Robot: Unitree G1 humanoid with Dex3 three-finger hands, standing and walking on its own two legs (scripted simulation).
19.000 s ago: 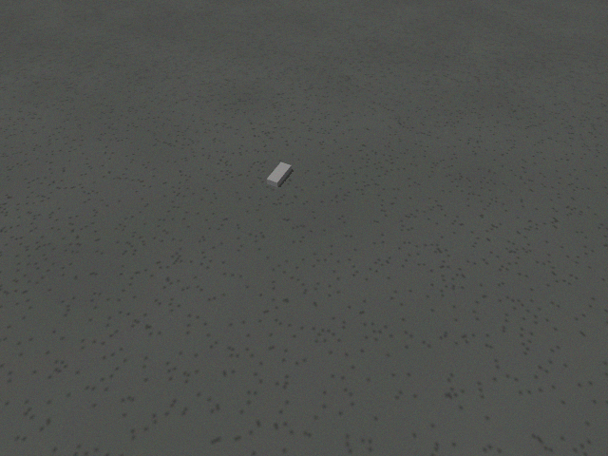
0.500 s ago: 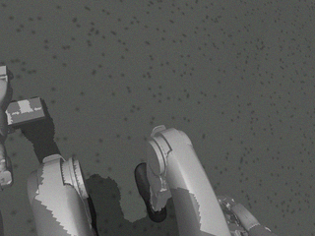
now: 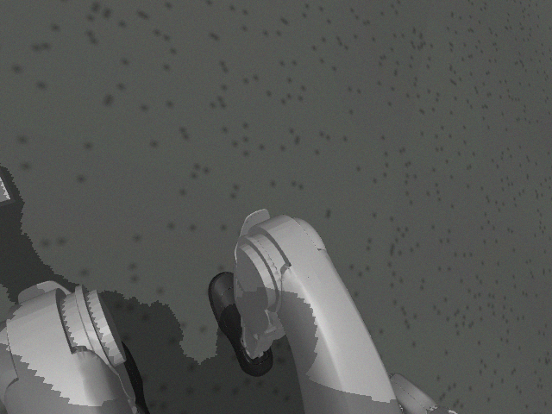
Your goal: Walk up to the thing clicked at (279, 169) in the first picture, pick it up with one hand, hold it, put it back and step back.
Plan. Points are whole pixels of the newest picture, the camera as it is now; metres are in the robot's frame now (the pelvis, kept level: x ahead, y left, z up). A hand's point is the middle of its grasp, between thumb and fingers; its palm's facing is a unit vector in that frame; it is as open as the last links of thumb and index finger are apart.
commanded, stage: rest palm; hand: left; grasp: from above
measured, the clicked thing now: out of the picture +0.45 +0.30 -0.29
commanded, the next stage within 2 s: close in 0.84 s
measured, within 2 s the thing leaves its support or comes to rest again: neither
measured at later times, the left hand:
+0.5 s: hand out of the picture +0.44 +0.29 -0.26, palm faces -0.45 -0.14 -0.88, open 14.0 cm
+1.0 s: hand out of the picture +0.44 +0.30 -0.27, palm faces -0.45 -0.15 -0.88, open 14.1 cm
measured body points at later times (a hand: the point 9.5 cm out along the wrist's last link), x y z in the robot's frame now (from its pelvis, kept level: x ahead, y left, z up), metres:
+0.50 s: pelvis -0.01 +0.00 +0.00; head +0.27 +0.13 +0.33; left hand +0.46 +0.30 -0.21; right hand +0.04 -0.24 -0.05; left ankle +0.06 +0.12 -0.27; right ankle +0.11 -0.10 -0.27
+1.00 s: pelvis -0.01 +0.00 +0.00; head +0.28 +0.12 +0.32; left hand +0.46 +0.30 -0.22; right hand +0.03 -0.24 -0.04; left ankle +0.06 +0.12 -0.27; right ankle +0.11 -0.10 -0.27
